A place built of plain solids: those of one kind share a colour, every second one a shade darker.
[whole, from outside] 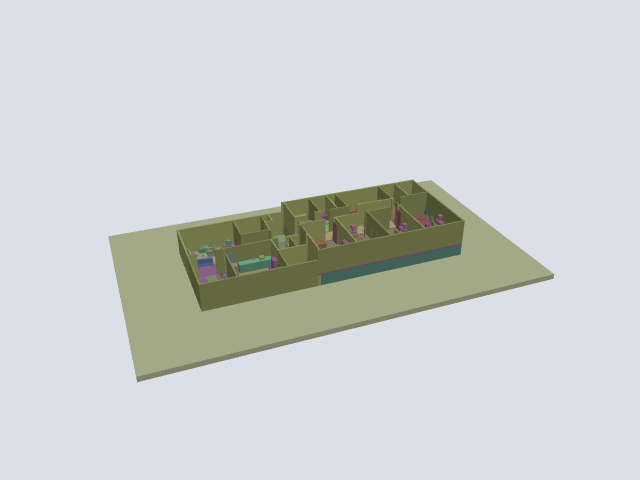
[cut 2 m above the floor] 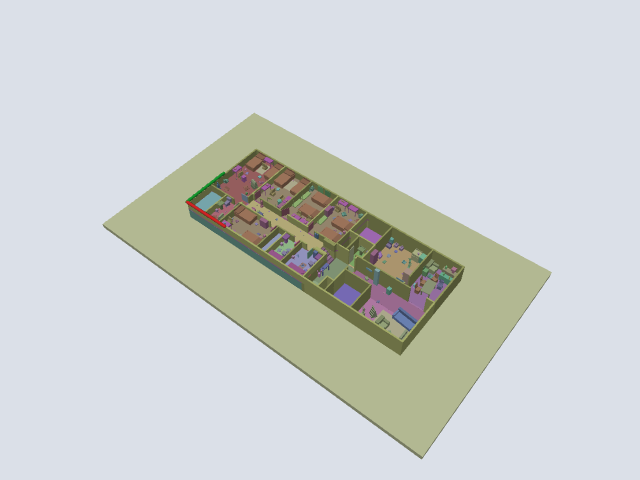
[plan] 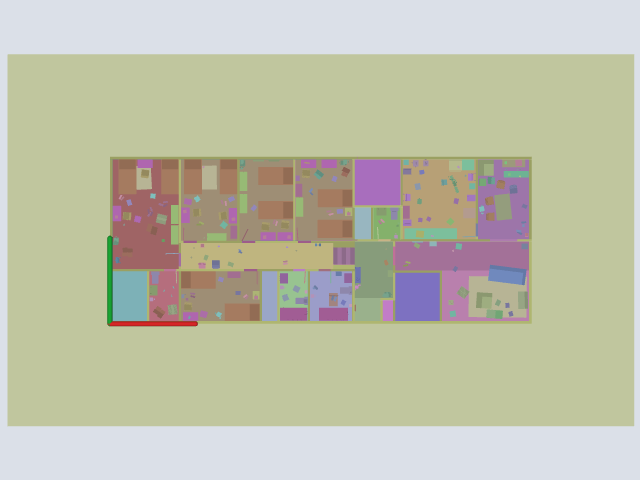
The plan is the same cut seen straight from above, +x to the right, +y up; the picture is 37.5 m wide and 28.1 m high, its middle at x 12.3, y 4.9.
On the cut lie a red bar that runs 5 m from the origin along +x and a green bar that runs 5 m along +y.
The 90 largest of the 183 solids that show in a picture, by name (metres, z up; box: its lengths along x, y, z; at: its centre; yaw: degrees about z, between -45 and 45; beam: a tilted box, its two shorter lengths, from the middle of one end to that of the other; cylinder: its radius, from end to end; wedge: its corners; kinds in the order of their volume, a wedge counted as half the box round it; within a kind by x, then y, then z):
{
 "under_1": {"box": [36.7, 21.78, 0.5], "at": [12.35, 4.89, -0.33]},
 "floor_base_1": {"box": [14.17, 3.3, 1.1], "at": [7.08, 1.65, 0.47]},
 "floor_base_2": {"box": [14.17, 5.16, 1.1], "at": [7.08, 7.2, 0.47]},
 "wall_1": {"box": [0.16, 2.91, 2.4], "at": [0.08, 1.61, 2.34]},
 "wall_2": {"box": [0.16, 6.42, 2.4], "at": [0.08, 6.41, 2.34]},
 "wall_3": {"box": [3.17, 0.13, 2.4], "at": [1.58, 3.13, 2.34]},
 "wall_4": {"box": [0.13, 2.91, 2.4], "at": [2.23, 1.61, 2.34]},
 "wall_5": {"box": [0.13, 2.91, 2.4], "at": [4.09, 1.61, 2.34]},
 "wall_6": {"box": [0.13, 4.77, 2.4], "at": [4.09, 7.24, 2.34]},
 "wall_7": {"box": [3.97, 0.13, 2.4], "at": [5.87, 3.13, 2.34]},
 "wall_8": {"box": [2.66, 0.13, 2.4], "at": [6.41, 4.79, 2.34]},
 "wall_9": {"box": [14.49, 0.16, 2.4], "at": [7.25, 0.08, 2.34]},
 "wall_10": {"box": [14.49, 0.16, 2.4], "at": [7.25, 9.7, 2.34]},
 "wall_11": {"box": [0.13, 4.77, 2.4], "at": [7.53, 7.24, 2.34]},
 "wall_12": {"box": [0.13, 2.91, 2.4], "at": [8.84, 1.61, 2.34]},
 "wall_13": {"box": [2.11, 0.13, 2.4], "at": [9.68, 3.13, 2.34]},
 "wall_14": {"box": [2.5, 0.13, 2.4], "at": [9.76, 4.79, 2.34]},
 "wall_15": {"box": [0.13, 2.91, 2.4], "at": [9.87, 1.61, 2.34]},
 "wall_16": {"box": [0.13, 4.77, 2.4], "at": [10.79, 7.24, 2.34]},
 "wall_17": {"box": [0.13, 2.91, 2.4], "at": [11.65, 1.61, 2.34]},
 "wall_18": {"box": [2.55, 0.1, 2.4], "at": [13.05, 4.77, 2.34]},
 "wall_19": {"box": [1.4, 0.13, 2.4], "at": [13.63, 3.13, 2.34]},
 "wall_20": {"box": [1.25, 0.26, 2.4], "at": [13.71, 3.33, 2.34]},
 "wall_21": {"box": [1.25, 0.26, 2.4], "at": [13.71, 4.59, 2.34]},
 "wall_22": {"box": [0.16, 3.14, 1.44], "at": [14.25, 1.73, 0.42]},
 "wall_23": {"box": [0.16, 2.68, 1.44], "at": [14.25, 8.28, 0.42]},
 "wall_24": {"box": [0.13, 2.91, 2.4], "at": [14.27, 1.61, 2.34]},
 "wall_25": {"box": [0.13, 1.86, 2.4], "at": [14.27, 5.88, 2.34]},
 "wall_26": {"box": [0.13, 2.68, 2.4], "at": [14.27, 8.28, 2.34]},
 "wall_27": {"box": [1.22, 0.13, 2.85], "at": [15.1, 4.88, 1.12]},
 "wall_28": {"box": [0.13, 1.86, 2.85], "at": [15.35, 5.88, 1.12]},
 "wall_29": {"box": [2.66, 0.13, 2.85], "at": [15.82, 6.88, 1.12]},
 "wall_30": {"box": [0.13, 1.22, 2.85], "at": [15.9, 0.77, 1.12]},
 "wall_31": {"box": [0.13, 1.22, 2.85], "at": [16.64, 0.77, 1.12]},
 "wall_32": {"box": [0.13, 1.47, 2.85], "at": [16.64, 2.25, 1.12]},
 "wall_33": {"box": [0.13, 1.86, 2.85], "at": [17.09, 5.88, 1.12]},
 "wall_34": {"box": [0.13, 2.68, 2.85], "at": [17.09, 8.28, 1.12]},
 "wall_35": {"box": [2.87, 0.13, 2.85], "at": [18.0, 3.04, 1.12]},
 "wall_36": {"box": [5.83, 0.13, 2.85], "at": [19.34, 4.88, 1.12]},
 "wall_37": {"box": [0.13, 2.82, 2.85], "at": [19.38, 1.57, 1.12]},
 "wall_38": {"box": [10.21, 0.16, 2.85], "at": [19.59, 0.08, 1.12]},
 "wall_39": {"box": [10.21, 0.16, 2.85], "at": [19.59, 9.7, 1.12]},
 "wall_40": {"box": [0.13, 3.75, 2.85], "at": [21.48, 7.75, 1.12]},
 "wall_41": {"box": [0.16, 4.66, 2.85], "at": [24.62, 2.49, 1.12]},
 "wall_42": {"box": [0.16, 4.67, 2.85], "at": [24.62, 7.29, 1.12]},
 "floor_living_1": {"box": [7.84, 1.71, 0.5], "at": [20.62, 3.96, -0.25]},
 "floor_living_2": {"box": [5.1, 2.95, 0.5], "at": [21.99, 1.64, -0.25]},
 "floor_kitchen_1": {"box": [4.27, 4.67, 0.5], "at": [19.29, 7.29, -0.25]},
 "child_bed_1": {"box": [1.06, 2.06, 0.4], "at": [1.03, 8.61, 1.52]},
 "child_bed_2": {"box": [1.06, 2.06, 0.4], "at": [3.53, 8.61, 1.52]},
 "child_bed_3": {"box": [1.06, 2.06, 0.4], "at": [4.86, 8.61, 1.52]},
 "child_bed_4": {"box": [2.06, 1.06, 0.4], "at": [5.17, 2.57, 1.52]},
 "child_bed_5": {"box": [1.06, 2.06, 0.4], "at": [6.96, 8.61, 1.52]},
 "child_bed_6": {"box": [2.06, 1.06, 0.4], "at": [7.76, 0.66, 1.52]},
 "child_bed_7": {"box": [2.06, 1.06, 0.4], "at": [9.72, 6.65, 1.52]},
 "child_bed_8": {"box": [2.06, 1.06, 0.4], "at": [9.72, 8.65, 1.52]},
 "child_bed_9": {"box": [2.06, 1.06, 0.4], "at": [13.19, 5.55, 1.52]},
 "child_bed_10": {"box": [2.06, 1.06, 0.4], "at": [13.19, 7.35, 1.52]},
 "upper_floor_room_1": {"box": [3.3, 4.77, 0.12], "at": [5.81, 7.24, 1.08]},
 "upper_floor_room_2": {"box": [4.61, 2.91, 0.12], "at": [6.46, 1.61, 1.08]},
 "upper_floor_room_3": {"box": [3.14, 4.77, 0.12], "at": [9.16, 7.24, 1.08]},
 "upper_floor_room_4": {"box": [3.34, 4.77, 0.12], "at": [12.53, 7.24, 1.08]},
 "floor_dining_1": {"box": [2.99, 4.67, 0.5], "at": [23.05, 7.29, -0.25]},
 "floor_foyer_1": {"box": [1.51, 1.35, 0.5], "at": [15.09, 0.83, -0.25]},
 "floor_foyer_2": {"box": [2.24, 3.31, 0.5], "at": [15.45, 3.17, -0.25]},
 "floor_sleep_1": {"box": [2.61, 2.82, 0.5], "at": [18.0, 1.57, -0.25]},
 "floor_pantry_1": {"box": [2.69, 2.68, 0.5], "at": [15.68, 8.28, -0.25]},
 "upper_floor_room_end_1": {"box": [3.87, 6.42, 0.12], "at": [2.1, 6.41, 1.08]},
 "stair_1": {"box": [0.5, 1.0, 1.06], "at": [13.33, 3.96, 0.23]},
 "stair_2": {"box": [0.75, 1.0, 0.87], "at": [13.46, 3.96, 0.14]},
 "stair_3": {"box": [1.0, 1.0, 0.68], "at": [13.58, 3.96, 0.04]},
 "stair_4": {"box": [1.25, 1.0, 0.49], "at": [13.71, 3.96, -0.06]},
 "upper_floor_corridor_1": {"box": [8.92, 1.52, 0.12], "at": [8.62, 3.96, 1.08]},
 "floor_halfbath_1": {"box": [1.61, 1.86, 0.5], "at": [16.21, 5.88, -0.25]},
 "counter_run_1": {"box": [3.08, 0.61, 0.78], "at": [18.78, 5.26, 0.49]},
 "flat_shelf_1": {"box": [0.39, 0.76, 1.46], "at": [7.25, 5.35, 1.87]},
 "flat_shelf_2": {"box": [0.76, 0.39, 1.46], "at": [7.27, 2.87, 1.87]},
 "flat_shelf_3": {"box": [0.39, 0.76, 1.46], "at": [11.06, 7.82, 1.87]},
 "bathtub_1": {"box": [1.6, 0.76, 0.44], "at": [10.75, 0.55, 1.36]},
 "bathtub_2": {"box": [1.7, 0.76, 0.41], "at": [13.09, 0.55, 1.34]},
 "floor_down_1": {"box": [0.95, 1.86, 0.5], "at": [14.8, 5.88, -0.25]},
 "upper_floor_bath_1": {"box": [2.48, 2.91, 0.12], "at": [12.96, 1.61, 1.08]},
 "fridge_flat_1": {"box": [0.73, 0.6, 1.66], "at": [21.04, 6.47, 0.83]},
 "upper_floor_end_1": {"box": [2.01, 2.91, 0.12], "at": [1.17, 1.61, 1.08]},
 "sofa_1": {"box": [2.16, 0.93, 0.34], "at": [23.26, 2.85, 0.28], "yaw": -7.2},
 "rug_1": {"box": [3.4, 2.4, 0.08], "at": [22.7, 1.57, -0.03], "yaw": -0.6},
 "upper_floor_end_wc_1": {"box": [1.73, 2.91, 0.12], "at": [3.17, 1.61, 1.08]},
 "upper_floor_shower_1": {"box": [1.66, 2.91, 0.12], "at": [10.76, 1.61, 1.08]},
 "range_flat_1": {"box": [0.76, 0.65, 0.94], "at": [20.23, 9.29, 0.47]},
 "cube_shelf_1": {"box": [1.46, 0.39, 0.76], "at": [23.79, 8.74, 0.38]}
}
